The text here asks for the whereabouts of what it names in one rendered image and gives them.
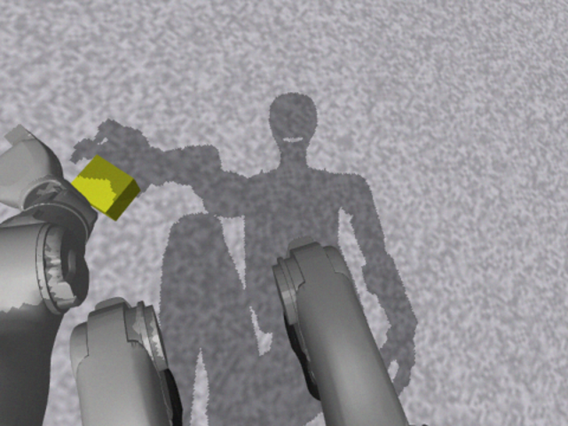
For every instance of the left robot arm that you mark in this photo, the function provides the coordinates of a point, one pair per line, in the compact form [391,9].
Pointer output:
[43,274]

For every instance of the left robot foot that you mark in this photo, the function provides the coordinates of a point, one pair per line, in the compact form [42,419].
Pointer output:
[174,399]

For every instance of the cube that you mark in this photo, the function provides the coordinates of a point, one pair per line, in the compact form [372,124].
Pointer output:
[107,188]

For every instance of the left robot hand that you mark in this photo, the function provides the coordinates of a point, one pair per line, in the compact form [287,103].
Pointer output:
[25,162]

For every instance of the right robot foot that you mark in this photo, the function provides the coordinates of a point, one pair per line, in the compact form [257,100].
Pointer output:
[310,381]

